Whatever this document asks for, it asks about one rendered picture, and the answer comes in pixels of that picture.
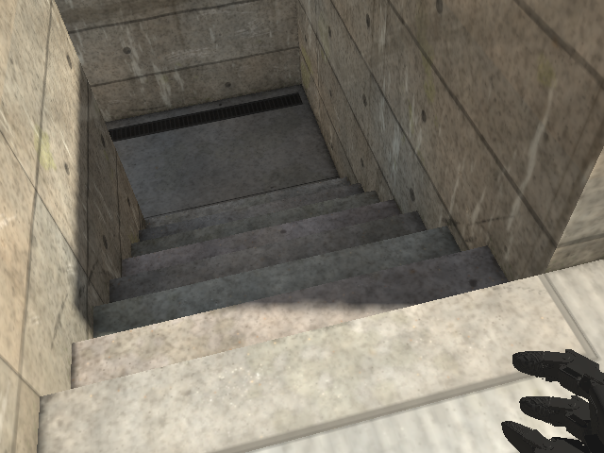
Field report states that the robot right hand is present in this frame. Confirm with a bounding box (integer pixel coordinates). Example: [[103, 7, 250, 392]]
[[501, 349, 604, 453]]

